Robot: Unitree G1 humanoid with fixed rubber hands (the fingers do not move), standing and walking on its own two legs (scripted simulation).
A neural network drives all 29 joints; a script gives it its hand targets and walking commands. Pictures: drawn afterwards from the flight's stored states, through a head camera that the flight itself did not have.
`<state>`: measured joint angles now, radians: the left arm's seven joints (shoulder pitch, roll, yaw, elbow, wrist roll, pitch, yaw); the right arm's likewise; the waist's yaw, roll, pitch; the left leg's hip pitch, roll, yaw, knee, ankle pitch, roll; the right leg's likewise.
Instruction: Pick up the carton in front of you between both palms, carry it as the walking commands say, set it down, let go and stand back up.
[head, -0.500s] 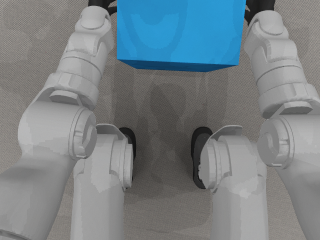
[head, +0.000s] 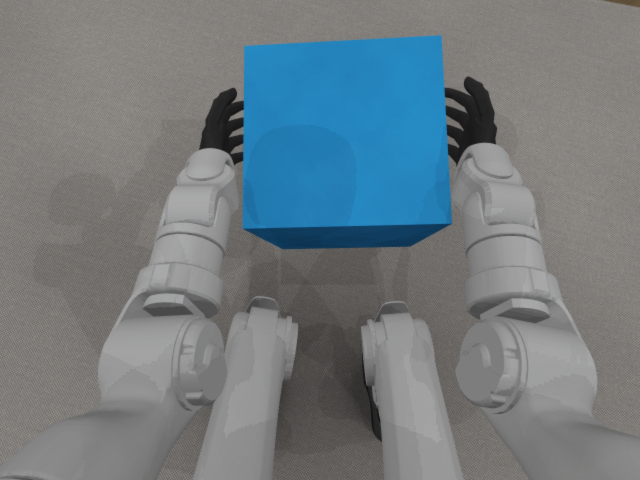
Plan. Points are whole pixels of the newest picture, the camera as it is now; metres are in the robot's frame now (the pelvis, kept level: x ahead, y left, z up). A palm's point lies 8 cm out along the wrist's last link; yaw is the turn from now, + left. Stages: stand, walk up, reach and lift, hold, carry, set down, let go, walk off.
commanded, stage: reach and lift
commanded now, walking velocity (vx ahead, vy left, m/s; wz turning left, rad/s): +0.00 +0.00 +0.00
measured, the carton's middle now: (344, 166) +0.50 -0.01 -0.13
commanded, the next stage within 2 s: none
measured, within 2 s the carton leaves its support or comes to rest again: neither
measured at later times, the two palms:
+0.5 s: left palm (174, 111) +0.46 +0.14 +0.08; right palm (553, 128) +0.46 -0.16 +0.09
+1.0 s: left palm (25, 19) +0.42 +0.14 +0.22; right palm out of the picture +0.42 -0.16 +0.24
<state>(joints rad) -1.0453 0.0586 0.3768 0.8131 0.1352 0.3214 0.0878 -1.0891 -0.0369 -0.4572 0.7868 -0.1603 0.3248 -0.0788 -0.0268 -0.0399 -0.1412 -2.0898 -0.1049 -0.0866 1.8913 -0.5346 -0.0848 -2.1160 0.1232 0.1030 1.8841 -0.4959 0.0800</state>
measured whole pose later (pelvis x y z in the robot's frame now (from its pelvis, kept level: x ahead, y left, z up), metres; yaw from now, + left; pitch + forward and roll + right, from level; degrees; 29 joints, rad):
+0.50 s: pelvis +0.03 +0.01 +0.12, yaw +0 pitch +37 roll +1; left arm -0.75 -0.04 0.35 0.65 0.14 0.37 0.08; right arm -0.74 0.06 -0.40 0.61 -0.16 0.34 -0.06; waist -0.02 -0.01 -0.26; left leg -1.65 -0.11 -0.11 1.52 -0.52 -0.06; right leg -1.66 0.12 0.13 1.51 -0.49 0.07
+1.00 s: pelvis +0.09 +0.01 +0.26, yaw -1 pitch +21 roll +0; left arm -0.39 -0.11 0.28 0.58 0.15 0.32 0.08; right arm -0.42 0.11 -0.32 0.57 -0.17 0.30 -0.04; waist -0.03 0.00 -0.21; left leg -0.90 -0.08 -0.14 0.94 -0.40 -0.03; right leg -0.91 0.08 0.15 0.92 -0.37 0.04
